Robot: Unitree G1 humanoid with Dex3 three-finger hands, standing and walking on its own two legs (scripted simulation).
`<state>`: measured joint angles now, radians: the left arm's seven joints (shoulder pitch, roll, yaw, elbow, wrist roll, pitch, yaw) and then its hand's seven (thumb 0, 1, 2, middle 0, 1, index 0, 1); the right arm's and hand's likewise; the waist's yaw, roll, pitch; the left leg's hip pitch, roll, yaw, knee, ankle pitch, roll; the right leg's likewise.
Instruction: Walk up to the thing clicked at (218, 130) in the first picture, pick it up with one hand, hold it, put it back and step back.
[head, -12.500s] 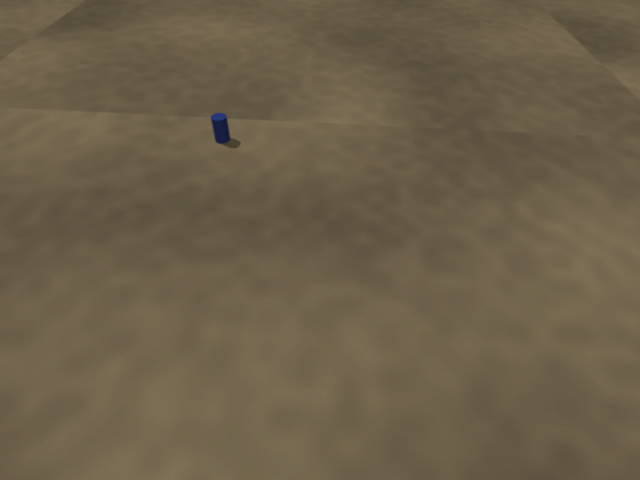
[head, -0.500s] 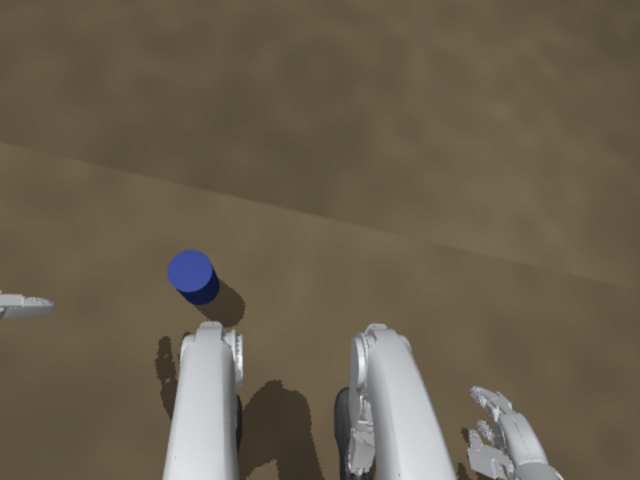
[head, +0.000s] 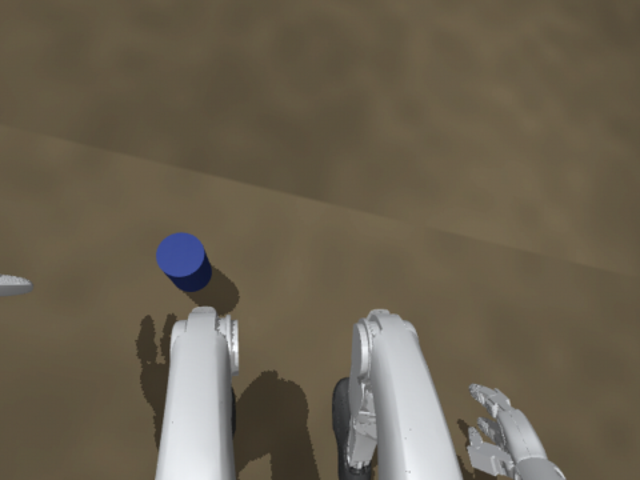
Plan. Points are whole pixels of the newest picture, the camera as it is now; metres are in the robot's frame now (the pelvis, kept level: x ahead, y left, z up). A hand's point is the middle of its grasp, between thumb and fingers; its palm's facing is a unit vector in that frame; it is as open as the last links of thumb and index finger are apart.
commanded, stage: go down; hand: left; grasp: from the side
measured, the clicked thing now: (186, 264) +0.44 +0.22 -0.37
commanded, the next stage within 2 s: approach in 1.34 s
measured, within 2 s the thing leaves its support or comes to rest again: neither
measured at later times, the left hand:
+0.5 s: hand out of the picture +0.38 +0.37 -0.04, palm faces +0.00 -0.90 -0.44, open 15.5 cm
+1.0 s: hand out of the picture +0.38 +0.37 -0.04, palm faces -0.01 -0.91 -0.42, open 15.9 cm
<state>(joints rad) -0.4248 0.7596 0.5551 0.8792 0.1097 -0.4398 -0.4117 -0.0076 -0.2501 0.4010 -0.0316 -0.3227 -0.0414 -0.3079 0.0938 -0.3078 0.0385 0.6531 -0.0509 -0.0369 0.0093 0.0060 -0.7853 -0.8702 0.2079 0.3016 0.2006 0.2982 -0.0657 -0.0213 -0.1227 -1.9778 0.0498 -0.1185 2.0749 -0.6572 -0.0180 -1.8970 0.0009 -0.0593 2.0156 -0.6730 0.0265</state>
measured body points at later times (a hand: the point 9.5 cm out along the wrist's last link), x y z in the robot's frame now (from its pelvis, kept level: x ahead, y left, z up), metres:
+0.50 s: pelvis +0.00 +0.00 -0.02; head +0.19 +0.06 +0.38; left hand +0.37 +0.42 -0.02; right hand +0.15 -0.28 -0.13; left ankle +0.09 +0.13 -0.40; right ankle +0.09 -0.13 -0.40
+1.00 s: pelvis +0.00 +0.00 -0.02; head +0.19 +0.06 +0.38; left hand +0.38 +0.41 -0.02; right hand +0.15 -0.27 -0.13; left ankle +0.09 +0.13 -0.40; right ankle +0.09 -0.13 -0.40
